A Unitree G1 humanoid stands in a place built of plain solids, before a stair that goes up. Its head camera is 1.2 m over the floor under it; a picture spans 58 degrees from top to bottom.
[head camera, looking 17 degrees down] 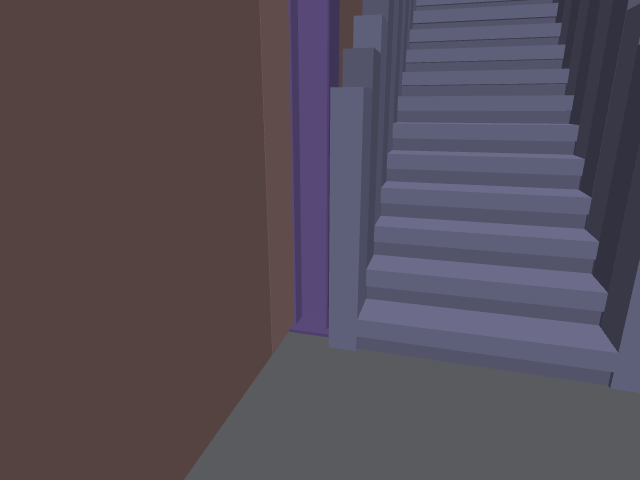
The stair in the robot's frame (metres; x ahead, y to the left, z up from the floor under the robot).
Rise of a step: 0.18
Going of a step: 0.23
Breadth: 1.19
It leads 16 degrees to the right of straight ahead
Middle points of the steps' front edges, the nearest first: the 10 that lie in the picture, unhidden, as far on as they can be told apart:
1.81 -0.74 0.18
2.03 -0.80 0.37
2.26 -0.87 0.55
2.48 -0.93 0.73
2.71 -0.99 0.91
2.93 -1.06 1.10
3.16 -1.12 1.28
3.38 -1.18 1.46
3.61 -1.25 1.64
3.83 -1.31 1.83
